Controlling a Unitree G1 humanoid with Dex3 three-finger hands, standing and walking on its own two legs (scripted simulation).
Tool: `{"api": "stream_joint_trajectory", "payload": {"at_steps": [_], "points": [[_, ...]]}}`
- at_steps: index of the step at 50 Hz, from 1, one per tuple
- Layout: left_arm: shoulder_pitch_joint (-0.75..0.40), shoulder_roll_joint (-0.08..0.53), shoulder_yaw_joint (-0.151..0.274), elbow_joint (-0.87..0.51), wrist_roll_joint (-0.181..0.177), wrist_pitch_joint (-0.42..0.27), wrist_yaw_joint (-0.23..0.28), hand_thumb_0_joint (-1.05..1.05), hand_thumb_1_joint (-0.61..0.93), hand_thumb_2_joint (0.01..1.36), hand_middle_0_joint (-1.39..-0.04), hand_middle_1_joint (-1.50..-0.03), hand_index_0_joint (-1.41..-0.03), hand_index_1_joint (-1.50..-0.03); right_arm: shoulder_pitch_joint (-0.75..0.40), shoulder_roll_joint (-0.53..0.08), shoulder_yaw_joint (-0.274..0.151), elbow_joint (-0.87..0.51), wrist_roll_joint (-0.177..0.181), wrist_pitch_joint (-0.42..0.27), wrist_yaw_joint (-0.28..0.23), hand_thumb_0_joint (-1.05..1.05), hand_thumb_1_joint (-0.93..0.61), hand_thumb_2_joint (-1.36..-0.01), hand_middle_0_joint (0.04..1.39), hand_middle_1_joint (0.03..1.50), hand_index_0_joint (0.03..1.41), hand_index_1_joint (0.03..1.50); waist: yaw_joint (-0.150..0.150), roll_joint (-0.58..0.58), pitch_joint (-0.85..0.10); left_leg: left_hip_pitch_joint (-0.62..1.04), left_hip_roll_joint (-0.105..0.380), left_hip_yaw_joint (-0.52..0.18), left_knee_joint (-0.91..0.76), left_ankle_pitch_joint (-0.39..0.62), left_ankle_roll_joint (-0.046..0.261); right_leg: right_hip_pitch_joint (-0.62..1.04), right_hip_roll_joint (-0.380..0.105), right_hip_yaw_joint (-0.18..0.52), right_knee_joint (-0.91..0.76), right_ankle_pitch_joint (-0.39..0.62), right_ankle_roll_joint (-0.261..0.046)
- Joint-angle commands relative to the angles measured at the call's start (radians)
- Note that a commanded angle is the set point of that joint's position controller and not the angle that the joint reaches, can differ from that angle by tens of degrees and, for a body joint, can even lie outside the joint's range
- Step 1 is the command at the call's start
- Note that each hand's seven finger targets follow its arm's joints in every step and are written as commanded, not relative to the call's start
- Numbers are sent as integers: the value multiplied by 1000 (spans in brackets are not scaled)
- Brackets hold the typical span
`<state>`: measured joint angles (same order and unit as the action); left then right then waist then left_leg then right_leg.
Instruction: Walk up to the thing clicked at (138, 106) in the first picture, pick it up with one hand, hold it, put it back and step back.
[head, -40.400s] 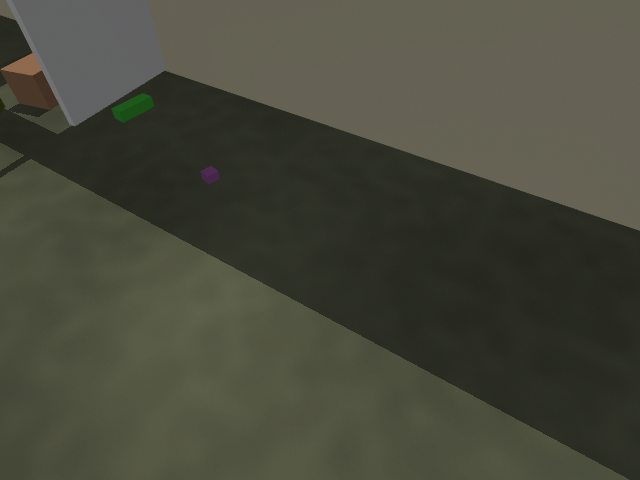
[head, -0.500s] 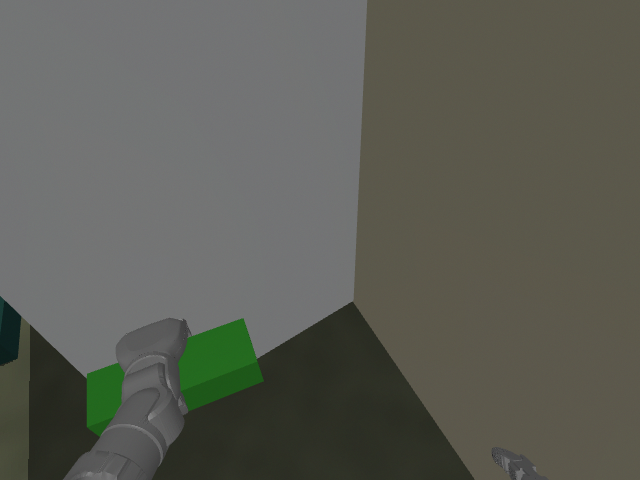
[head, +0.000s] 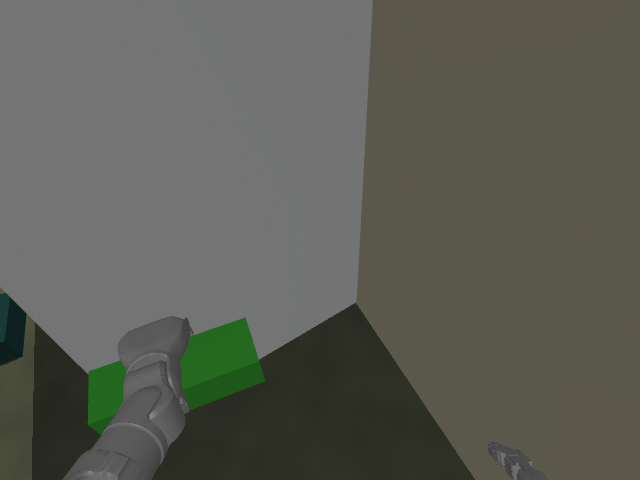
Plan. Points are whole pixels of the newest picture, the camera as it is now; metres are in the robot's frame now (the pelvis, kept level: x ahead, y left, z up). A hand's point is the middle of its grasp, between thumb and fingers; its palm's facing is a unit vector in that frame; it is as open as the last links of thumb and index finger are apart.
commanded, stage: hold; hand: left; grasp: from above
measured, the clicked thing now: (180, 376) +0.31 +0.22 -0.08
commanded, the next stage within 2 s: crouch in 0.14 s
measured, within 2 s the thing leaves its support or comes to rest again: neither
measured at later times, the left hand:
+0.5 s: hand (171, 383) +0.30 +0.23 -0.06, palm faces -0.44 -0.16 -0.88, open 10.5 cm
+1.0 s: hand (211, 400) +0.37 +0.24 -0.29, palm faces -0.37 -0.11 -0.92, open 10.5 cm
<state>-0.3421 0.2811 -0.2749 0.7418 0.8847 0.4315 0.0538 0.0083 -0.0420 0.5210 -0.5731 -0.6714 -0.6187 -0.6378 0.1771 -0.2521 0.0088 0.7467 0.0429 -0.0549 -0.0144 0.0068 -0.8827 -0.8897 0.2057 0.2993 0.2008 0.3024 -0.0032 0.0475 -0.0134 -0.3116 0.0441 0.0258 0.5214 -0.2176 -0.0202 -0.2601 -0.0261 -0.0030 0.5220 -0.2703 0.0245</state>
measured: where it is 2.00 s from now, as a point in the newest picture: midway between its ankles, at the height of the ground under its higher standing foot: outside the picture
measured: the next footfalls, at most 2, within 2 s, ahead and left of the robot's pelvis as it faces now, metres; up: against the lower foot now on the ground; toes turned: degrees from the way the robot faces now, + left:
none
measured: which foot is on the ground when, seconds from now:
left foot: down 0.00-1.00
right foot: down 0.00-1.00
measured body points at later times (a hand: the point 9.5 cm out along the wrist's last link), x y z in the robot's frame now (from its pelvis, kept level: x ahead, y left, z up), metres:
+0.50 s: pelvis +0.00 +0.00 +0.00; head +0.01 -0.01 +0.45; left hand +0.32 +0.23 -0.01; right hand +0.13 -0.25 -0.11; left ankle +0.03 +0.13 -0.73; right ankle +0.00 -0.13 -0.73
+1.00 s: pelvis -0.04 +0.01 -0.16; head +0.12 +0.02 +0.26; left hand +0.38 +0.24 -0.24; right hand -0.02 -0.27 -0.28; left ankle +0.03 +0.13 -0.73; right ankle +0.00 -0.13 -0.73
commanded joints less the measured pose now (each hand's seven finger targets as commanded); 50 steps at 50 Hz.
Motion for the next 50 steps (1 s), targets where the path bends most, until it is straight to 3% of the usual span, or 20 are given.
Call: {"api": "stream_joint_trajectory", "payload": {"at_steps": [1, 3, 5, 7, 11, 13, 19, 21, 23, 25, 28, 29, 33, 36, 38, 40, 43, 46, 48, 50], "points": [[-379, 177, 71, -194, 37, -4, 24, 0, 692, 883, -968, -894, -988, -871, -86, -128, -49, -142, 2, -51, -2, 0, -881, -893, 200, 300, 200, 300, -3, -23, -262, 163, -45, 11, -62, 154, 24, 17, 45, -18, -88, 173, -18], [-387, 228, 103, -219, 50, -16, 22, 0, 688, 866, -969, -875, -987, -854, -79, -130, -52, -145, 1, -49, -2, 0, -880, -893, 200, 300, 200, 300, 8, -9, -275, 160, -46, 12, -63, 155, 25, 31, 44, -18, -87, 172, -19], [-408, 197, 83, -235, 51, -27, 25, 0, 709, 898, -1001, -864, -1011, -852, -81, -122, -49, -152, 0, -47, -3, 0, -881, -894, 200, 299, 199, 299, -9, -31, -288, 171, -48, 14, -55, 164, 29, 28, 43, -16, -87, 187, -15], [-427, 242, 111, -262, 62, -34, 42, 0, 707, 879, -996, -867, -1010, -850, -77, -124, -47, -153, 0, -45, -6, 0, -884, -895, 200, 300, 199, 300, 0, -5, -310, 178, -50, 16, -50, 173, 26, 38, 42, -13, -85, 192, -17], [-442, 221, 100, -285, 68, -29, 68, 0, 708, 860, -994, -859, -1011, -839, -79, -122, -47, -147, 3, -41, -7, 0, -883, -894, 200, 299, 199, 299, -8, 10, -314, 187, -48, 19, -52, 178, 24, 32, 44, -10, -85, 205, -17], [-449, 215, 95, -272, 61, -17, 72, 0, 639, 804, -887, -822, -930, -777, -75, -126, -49, -142, 5, -41, -7, 0, -841, -882, 202, 300, 202, 300, -7, 9, -314, 196, -41, 13, -54, 186, 19, 30, 49, -16, -80, 204, -21], [-377, 165, 68, -126, 40, -23, 53, 0, 716, 884, -991, -867, -1024, -833, -68, -133, -54, -131, 2, -48, -2, 0, -857, -886, 201, 300, 201, 300, -20, -57, -183, 127, -39, 8, -73, 81, 25, -21, 47, -22, -107, 103, -20], [-370, 154, 67, -96, 44, -50, 57, 0, 711, 881, -985, -876, -1020, -840, -49, -131, -55, -126, -2, -50, 3, 0, -859, -886, 201, 300, 201, 300, -24, -68, -195, 116, -43, 9, -67, 86, 27, -22, 43, -19, -99, 112, -19], [-381, 162, 77, -53, 50, -77, 75, 0, 743, 938, -1022, -890, -1049, -862, -34, -130, -59, -123, -4, -50, 4, 0, -861, -888, 201, 300, 201, 300, -28, -73, -194, 108, -46, 12, -51, 85, 25, -37, 41, -16, -95, 102, -18], [-417, 157, 76, -8, 66, -108, 108, 0, 770, 907, -1025, -897, -1061, -860, -1, -137, -64, -103, -8, -48, 11, 0, -862, -887, 201, 300, 201, 300, -50, -76, -204, 88, -45, 16, -30, 76, 26, -63, 39, -11, -71, 109, -19], [-456, 190, 116, 75, 86, -148, 179, 0, 769, 893, -1031, -877, -1066, -841, 40, -144, -73, -75, -15, -41, 18, 0, -862, -887, 201, 300, 201, 300, -62, -42, -219, 36, -36, 15, 34, 73, 14, -153, 44, -13, -2, 101, -28], [-486, 167, 110, 104, 92, -162, 203, 0, 762, 876, -1020, -889, -1060, -847, 55, -143, -75, -68, -21, -38, 22, 0, -865, -887, 201, 300, 201, 300, -78, -44, -226, 12, -32, 14, 67, 65, 13, -188, 44, -14, 24, 96, -28], [-537, 193, 166, 184, 127, -217, 300, 0, 771, 870, -1030, -888, -1071, -846, 101, -150, -91, -49, -40, -34, 31, 0, -868, -887, 200, 299, 200, 299, -85, -9, -329, -143, -26, 11, 243, 47, 5, -348, 44, -9, 204, 83, -35], [-598, 179, 184, 240, 155, -253, 368, 0, 748, 835, -1013, -854, -1054, -811, 129, -149, -94, -47, -56, -28, 39, 0, -866, -885, 201, 299, 201, 299, -110, 22, -408, -287, -24, 6, 380, -2, 2, -494, 42, -11, 342, 48, -40], [-656, 241, 226, 285, 165, -259, 423, 0, 730, 812, -1011, -808, -1047, -771, 149, -160, -99, -47, -59, -24, 37, 0, -863, -884, 201, 299, 201, 299, -109, 44, -468, -369, -20, 7, 465, -43, 1, -588, 44, -13, 418, 15, -44], [-730, 218, 225, 320, 151, -260, 463, 0, 690, 795, -984, -772, -1015, -739, 155, -160, -98, -36, -73, -33, 37, 0, -858, -882, 201, 299, 201, 299, -133, 81, -530, -451, -15, -3, 548, -71, 0, -701, 49, -25, 509, -13, -51], [-746, 293, 277, 396, 137, -247, 510, 0, 649, 769, -960, -735, -986, -707, 164, -170, -100, -25, -82, -45, 37, 0, -853, -880, 201, 299, 201, 299, -123, 108, -616, -564, -11, -14, 654, -91, 4, -822, 59, -39, 618, -47, -59], [-755, 276, 275, 456, 100, -237, 516, 0, 638, 803, -977, -732, -991, -717, 159, -166, -94, -21, -91, -50, 43, 0, -855, -881, 201, 299, 201, 299, -142, 105, -684, -690, -11, -26, 738, -124, 12, -891, 63, -49, 715, -72, -61], [-759, 338, 318, 474, 82, -228, 512, 0, 625, 811, -967, -736, -980, -721, 154, -173, -99, -8, -97, -52, 46, 0, -854, -881, 201, 299, 201, 299, -125, 113, -731, -745, -10, -30, 785, -135, 13, -920, 63, -52, 761, -81, -60], [-765, 307, 309, 495, 75, -224, 494, 0, 615, 810, -965, -746, -980, -731, 158, -170, -97, 2, -108, -57, 54, 0, -859, -884, 201, 299, 201, 299, -148, 139, -761, -772, -5, -44, 833, -130, 12, -995, 63, -60, 823, -78, -63]]}}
